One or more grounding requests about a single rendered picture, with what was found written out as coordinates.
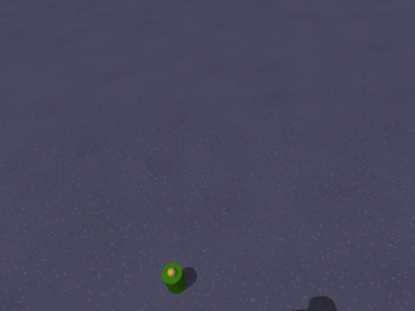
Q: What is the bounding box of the bottle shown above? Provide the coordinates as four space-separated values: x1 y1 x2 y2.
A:
161 263 186 294

